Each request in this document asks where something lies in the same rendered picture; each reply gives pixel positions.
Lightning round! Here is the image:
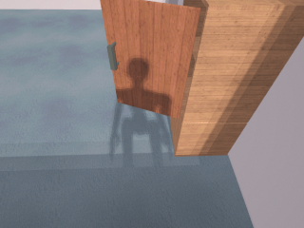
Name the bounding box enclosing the cupboard door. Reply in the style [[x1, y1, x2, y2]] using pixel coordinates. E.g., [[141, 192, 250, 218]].
[[100, 0, 201, 119]]

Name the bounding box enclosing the handle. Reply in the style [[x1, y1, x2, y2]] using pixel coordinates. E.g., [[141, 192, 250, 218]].
[[106, 42, 119, 70]]

